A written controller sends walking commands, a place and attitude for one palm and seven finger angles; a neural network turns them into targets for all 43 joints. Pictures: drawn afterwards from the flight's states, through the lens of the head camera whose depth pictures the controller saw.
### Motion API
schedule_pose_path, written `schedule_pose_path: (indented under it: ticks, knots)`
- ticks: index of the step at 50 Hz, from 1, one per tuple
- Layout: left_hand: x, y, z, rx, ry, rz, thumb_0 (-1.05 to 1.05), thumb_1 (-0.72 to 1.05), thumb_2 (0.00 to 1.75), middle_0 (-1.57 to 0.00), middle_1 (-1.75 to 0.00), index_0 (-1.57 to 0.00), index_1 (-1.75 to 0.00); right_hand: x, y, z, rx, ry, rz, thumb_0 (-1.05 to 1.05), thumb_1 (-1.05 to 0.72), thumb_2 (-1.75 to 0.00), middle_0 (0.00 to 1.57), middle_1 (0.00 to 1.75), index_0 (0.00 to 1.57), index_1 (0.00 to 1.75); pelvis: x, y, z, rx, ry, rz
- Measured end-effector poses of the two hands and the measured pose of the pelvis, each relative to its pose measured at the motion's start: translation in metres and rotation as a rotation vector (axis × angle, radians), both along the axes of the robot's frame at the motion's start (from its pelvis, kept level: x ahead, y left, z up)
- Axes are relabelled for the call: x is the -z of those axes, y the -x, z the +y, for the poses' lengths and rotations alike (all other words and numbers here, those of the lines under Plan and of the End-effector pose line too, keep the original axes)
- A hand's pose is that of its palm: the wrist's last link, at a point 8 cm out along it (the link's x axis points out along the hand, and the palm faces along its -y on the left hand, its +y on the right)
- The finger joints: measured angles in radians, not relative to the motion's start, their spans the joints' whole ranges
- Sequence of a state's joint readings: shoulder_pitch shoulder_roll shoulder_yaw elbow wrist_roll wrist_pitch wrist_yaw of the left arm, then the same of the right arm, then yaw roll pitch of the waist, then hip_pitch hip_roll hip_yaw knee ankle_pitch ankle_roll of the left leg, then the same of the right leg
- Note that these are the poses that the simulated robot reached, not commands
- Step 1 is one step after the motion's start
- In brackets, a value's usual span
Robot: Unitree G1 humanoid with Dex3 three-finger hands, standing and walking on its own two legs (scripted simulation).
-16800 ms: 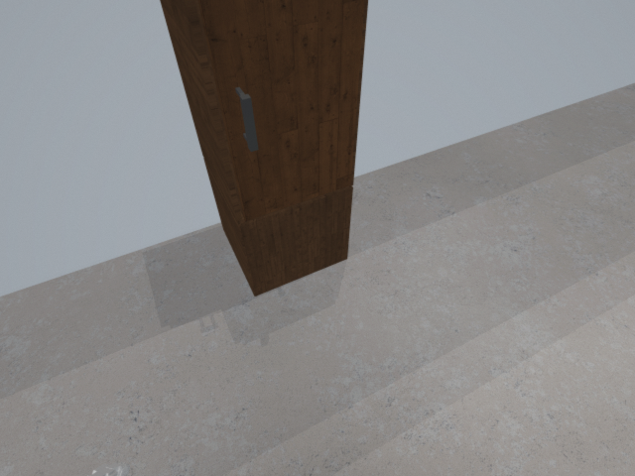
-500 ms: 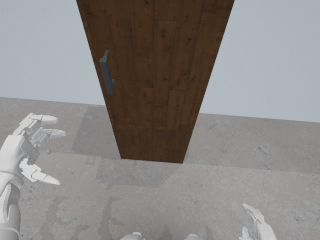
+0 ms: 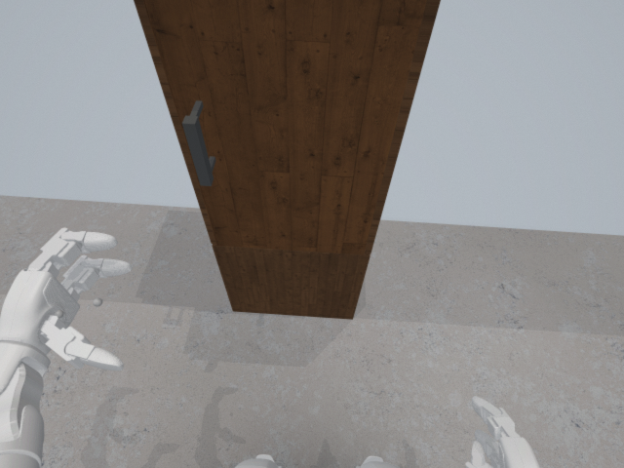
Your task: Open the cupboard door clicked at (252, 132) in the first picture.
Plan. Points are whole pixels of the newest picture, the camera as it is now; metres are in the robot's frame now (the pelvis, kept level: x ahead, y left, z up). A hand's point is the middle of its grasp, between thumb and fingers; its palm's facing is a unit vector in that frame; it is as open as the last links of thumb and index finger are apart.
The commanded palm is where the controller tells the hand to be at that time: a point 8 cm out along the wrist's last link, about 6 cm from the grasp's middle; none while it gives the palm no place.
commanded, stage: move the hooked fingers beside the handle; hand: left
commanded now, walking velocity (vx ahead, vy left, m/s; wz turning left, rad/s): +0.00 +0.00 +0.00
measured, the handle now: (202, 145) +0.59 +0.22 +0.04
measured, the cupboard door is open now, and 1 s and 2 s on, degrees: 0 0 0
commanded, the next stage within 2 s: none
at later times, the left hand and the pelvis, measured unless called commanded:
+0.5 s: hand (121, 249) +0.36 +0.27 +0.06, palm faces +0.00 -1.00 -0.02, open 14.0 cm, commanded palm +0.34 +0.32 +0.06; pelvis +0.00 -0.01 -0.01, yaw -1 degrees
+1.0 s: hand (142, 203) +0.45 +0.28 +0.05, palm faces -0.03 -1.00 +0.00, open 14.0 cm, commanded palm +0.44 +0.32 +0.05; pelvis +0.01 +0.01 -0.02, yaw -2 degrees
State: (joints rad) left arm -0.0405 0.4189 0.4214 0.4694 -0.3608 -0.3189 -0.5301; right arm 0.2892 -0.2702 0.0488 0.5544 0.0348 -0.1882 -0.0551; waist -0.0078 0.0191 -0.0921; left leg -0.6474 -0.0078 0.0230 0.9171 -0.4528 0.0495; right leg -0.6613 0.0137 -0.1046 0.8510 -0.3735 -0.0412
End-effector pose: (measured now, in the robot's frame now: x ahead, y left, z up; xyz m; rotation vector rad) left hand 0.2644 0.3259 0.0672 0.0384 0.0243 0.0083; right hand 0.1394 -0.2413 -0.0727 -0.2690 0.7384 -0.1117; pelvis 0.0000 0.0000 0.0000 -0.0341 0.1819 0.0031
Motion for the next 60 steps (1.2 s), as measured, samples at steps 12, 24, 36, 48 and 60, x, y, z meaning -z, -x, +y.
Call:
schedule_pose_path:
  ticks: [12,24,36,48,60]
  knots:
    - [0.003,-0.021,-0.003,-0.013,0.012,-0.004,-0.01,-0.50,0.30,-0.31,-1.20,-0.30,-1.20,0.005,-0.005,-0.012,-0.009,0.024,0.015,0.01,-0.90,-0.90,0.20,0.30,0.20,0.30,0.004,0.001,-0.010,-0.007,-0.002,0.014]
    - [0.005,-0.074,0.001,0.005,0.022,0.016,-0.01,-0.50,0.30,-0.30,-1.20,-0.30,-1.20,0.017,0.031,-0.033,0.067,0.050,0.140,0.01,-0.91,-0.90,0.20,0.30,0.20,0.30,0.008,0.000,-0.013,0.013,-0.004,0.061]
    - [0.012,-0.119,0.006,0.009,0.031,0.023,-0.01,-0.50,0.30,-0.30,-1.20,-0.30,-1.20,0.027,0.077,-0.037,0.150,0.069,0.315,0.01,-0.91,-0.90,0.20,0.30,0.20,0.30,0.012,-0.003,-0.008,0.029,0.002,0.111]
    - [0.013,-0.159,0.006,0.032,0.032,0.023,-0.01,-0.50,0.30,-0.30,-1.20,-0.30,-1.20,0.030,0.099,-0.026,0.187,0.079,0.432,0.00,-0.91,-0.90,0.20,0.30,0.20,0.30,0.015,-0.005,0.004,0.032,0.014,0.150]
    - [0.011,-0.191,0.004,0.029,0.027,0.011,-0.01,-0.50,0.30,-0.30,-1.20,-0.30,-1.20,0.030,0.117,-0.013,0.225,0.075,0.519,0.00,-0.91,-0.90,0.20,0.30,0.20,0.30,0.016,-0.008,0.014,0.037,0.026,0.175]
